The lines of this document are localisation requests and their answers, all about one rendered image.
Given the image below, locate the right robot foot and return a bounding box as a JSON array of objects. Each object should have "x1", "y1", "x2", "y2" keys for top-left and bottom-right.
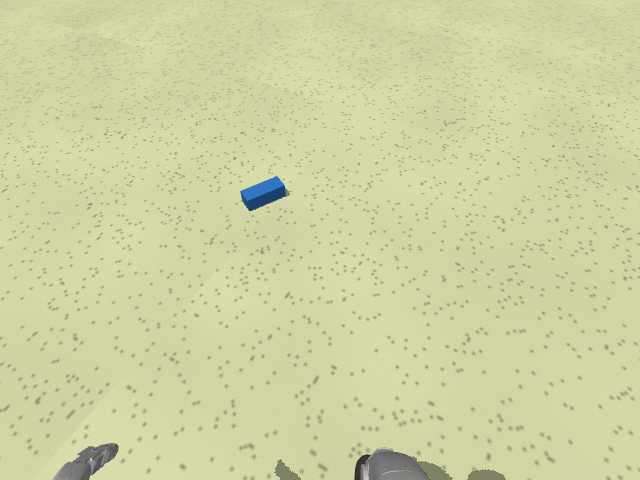
[{"x1": 355, "y1": 455, "x2": 371, "y2": 480}]

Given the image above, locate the left robot hand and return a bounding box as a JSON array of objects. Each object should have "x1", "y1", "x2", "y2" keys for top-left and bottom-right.
[{"x1": 52, "y1": 443, "x2": 119, "y2": 480}]

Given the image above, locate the carton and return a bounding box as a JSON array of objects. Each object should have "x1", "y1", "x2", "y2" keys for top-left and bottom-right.
[{"x1": 240, "y1": 176, "x2": 286, "y2": 211}]

